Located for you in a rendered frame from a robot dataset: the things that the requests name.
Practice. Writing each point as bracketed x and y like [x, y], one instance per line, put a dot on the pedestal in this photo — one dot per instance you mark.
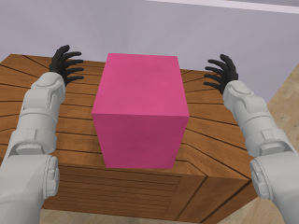
[210, 178]

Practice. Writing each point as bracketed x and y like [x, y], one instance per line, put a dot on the right robot forearm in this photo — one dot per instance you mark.
[261, 133]

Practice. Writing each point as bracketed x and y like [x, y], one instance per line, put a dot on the robot left upper arm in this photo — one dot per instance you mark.
[26, 182]

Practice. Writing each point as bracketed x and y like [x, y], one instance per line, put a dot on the carton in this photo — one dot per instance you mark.
[140, 111]

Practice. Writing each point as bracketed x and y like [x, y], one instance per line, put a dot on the robot right hand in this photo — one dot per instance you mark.
[228, 73]

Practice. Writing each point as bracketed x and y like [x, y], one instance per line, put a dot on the robot left hand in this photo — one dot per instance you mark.
[59, 64]

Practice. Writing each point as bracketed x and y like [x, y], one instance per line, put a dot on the robot right upper arm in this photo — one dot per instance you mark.
[276, 177]

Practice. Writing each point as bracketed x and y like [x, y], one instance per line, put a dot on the left robot forearm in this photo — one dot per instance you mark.
[36, 128]

